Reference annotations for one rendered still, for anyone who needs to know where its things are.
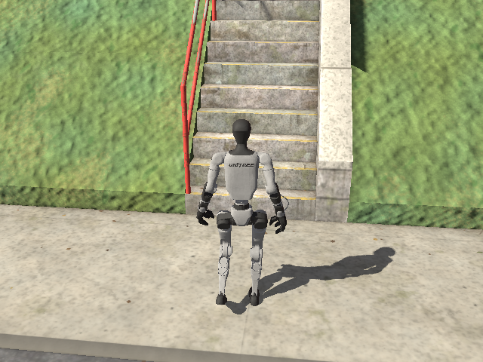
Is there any robot left forearm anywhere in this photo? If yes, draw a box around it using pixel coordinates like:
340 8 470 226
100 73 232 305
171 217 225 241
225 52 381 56
198 182 213 213

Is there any robot right forearm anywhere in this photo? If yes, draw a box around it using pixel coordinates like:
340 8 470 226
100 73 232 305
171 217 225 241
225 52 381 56
270 183 285 217

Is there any right robot hand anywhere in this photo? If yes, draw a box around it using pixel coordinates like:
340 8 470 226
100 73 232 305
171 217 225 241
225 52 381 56
269 215 287 234

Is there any left robot upper arm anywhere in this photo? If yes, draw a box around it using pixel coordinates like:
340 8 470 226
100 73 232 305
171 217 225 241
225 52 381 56
205 152 226 194

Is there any robot left thigh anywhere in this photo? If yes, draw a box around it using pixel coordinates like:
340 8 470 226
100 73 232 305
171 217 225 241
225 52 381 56
217 210 232 257

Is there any right robot upper arm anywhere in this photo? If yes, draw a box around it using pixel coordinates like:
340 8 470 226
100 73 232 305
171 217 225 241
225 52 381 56
257 152 277 195

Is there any left robot hand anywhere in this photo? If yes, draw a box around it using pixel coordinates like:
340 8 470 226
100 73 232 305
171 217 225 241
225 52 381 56
196 210 214 225

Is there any robot right thigh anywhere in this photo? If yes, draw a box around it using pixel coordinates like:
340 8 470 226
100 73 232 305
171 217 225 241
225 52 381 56
250 210 268 262

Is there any robot thigh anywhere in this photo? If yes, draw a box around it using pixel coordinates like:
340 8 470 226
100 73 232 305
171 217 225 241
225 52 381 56
217 210 232 257
250 210 268 262

